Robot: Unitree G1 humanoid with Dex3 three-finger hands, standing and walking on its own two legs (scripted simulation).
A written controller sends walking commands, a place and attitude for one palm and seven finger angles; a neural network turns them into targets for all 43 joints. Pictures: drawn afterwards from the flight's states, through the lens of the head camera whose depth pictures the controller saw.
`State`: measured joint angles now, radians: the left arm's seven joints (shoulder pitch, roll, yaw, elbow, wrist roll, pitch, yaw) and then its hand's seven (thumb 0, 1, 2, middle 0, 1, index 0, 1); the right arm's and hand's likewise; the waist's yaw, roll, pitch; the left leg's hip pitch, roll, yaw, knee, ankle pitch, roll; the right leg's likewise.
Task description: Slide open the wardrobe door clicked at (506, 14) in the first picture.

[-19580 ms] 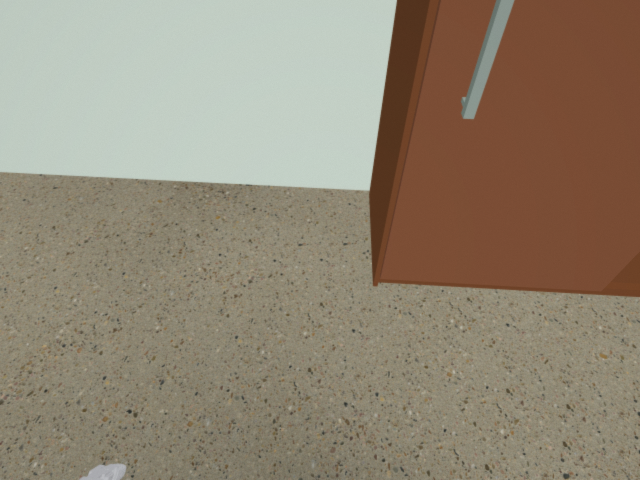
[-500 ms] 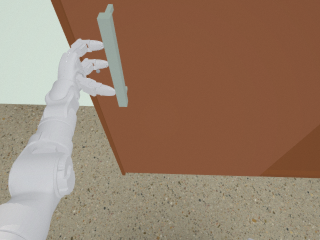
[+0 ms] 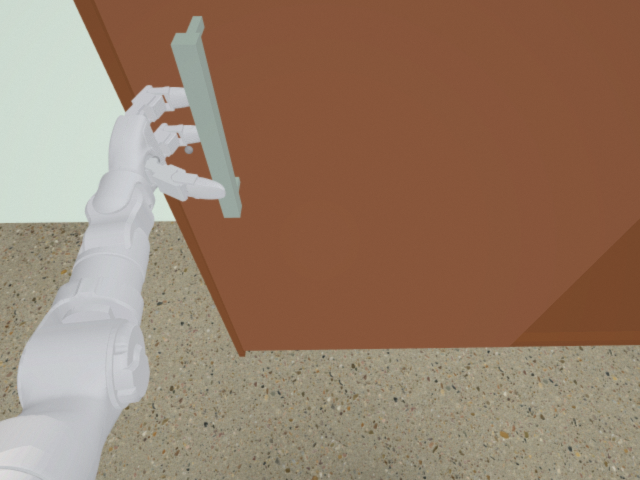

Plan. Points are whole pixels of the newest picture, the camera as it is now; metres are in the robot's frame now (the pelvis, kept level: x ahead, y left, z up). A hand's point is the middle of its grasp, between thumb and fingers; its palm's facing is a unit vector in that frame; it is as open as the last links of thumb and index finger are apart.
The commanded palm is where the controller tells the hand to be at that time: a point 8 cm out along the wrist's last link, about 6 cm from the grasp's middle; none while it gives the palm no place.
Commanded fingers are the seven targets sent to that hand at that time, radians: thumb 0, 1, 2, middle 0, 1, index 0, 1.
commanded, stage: slide the fingers in behind the handle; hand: left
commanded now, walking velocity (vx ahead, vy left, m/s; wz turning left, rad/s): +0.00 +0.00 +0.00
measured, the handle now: (217, 131) +0.52 +0.11 +0.15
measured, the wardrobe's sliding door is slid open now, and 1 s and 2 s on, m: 0.00 0.00 0.00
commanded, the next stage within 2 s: grip the handle and tug to test in 1.40 s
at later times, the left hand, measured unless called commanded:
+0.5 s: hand (208, 151) +0.48 +0.12 +0.16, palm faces -0.06 -1.00 +0.01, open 13.9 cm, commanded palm +0.45 +0.17 +0.16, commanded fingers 0.00 -0.50 0.30 -0.30 -1.20 -0.30 -1.20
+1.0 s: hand (226, 152) +0.47 +0.10 +0.16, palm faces -0.06 -1.00 +0.00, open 13.9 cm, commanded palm +0.44 +0.15 +0.16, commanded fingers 0.00 -0.50 0.30 -0.30 -1.20 -0.30 -1.20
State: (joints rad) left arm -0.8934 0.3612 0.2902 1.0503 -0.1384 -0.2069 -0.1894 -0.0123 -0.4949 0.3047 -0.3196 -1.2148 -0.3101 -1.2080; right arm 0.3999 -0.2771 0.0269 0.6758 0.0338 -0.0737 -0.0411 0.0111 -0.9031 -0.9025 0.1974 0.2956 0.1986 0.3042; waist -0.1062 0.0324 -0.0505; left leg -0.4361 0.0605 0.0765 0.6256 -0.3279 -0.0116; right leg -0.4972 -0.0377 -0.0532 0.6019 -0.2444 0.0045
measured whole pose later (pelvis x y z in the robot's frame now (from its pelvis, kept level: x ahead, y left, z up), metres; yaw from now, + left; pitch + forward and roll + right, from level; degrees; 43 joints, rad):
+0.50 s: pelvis +0.01 +0.00 +0.00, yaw +1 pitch +7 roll +0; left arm -0.89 0.26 0.21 1.00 -0.14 -0.17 -0.13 -0.01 -0.50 0.30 -0.30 -1.20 -0.30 -1.20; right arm 0.34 -0.27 0.03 0.67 0.03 -0.08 -0.04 0.01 -0.90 -0.90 0.20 0.30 0.20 0.30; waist -0.07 0.03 -0.05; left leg -0.41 0.05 0.07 0.61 -0.33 -0.01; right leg -0.47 -0.05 -0.06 0.60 -0.26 0.01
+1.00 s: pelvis +0.01 +0.00 +0.00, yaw +1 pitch +6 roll +0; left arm -0.87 0.21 0.17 0.95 -0.14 -0.16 -0.08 -0.01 -0.50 0.30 -0.30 -1.20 -0.30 -1.20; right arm 0.34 -0.26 0.02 0.69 0.03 -0.07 -0.04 0.01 -0.90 -0.90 0.20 0.30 0.20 0.30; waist -0.07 0.03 -0.04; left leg -0.37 0.05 0.06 0.59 -0.32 -0.01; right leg -0.44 -0.04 -0.06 0.58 -0.25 0.00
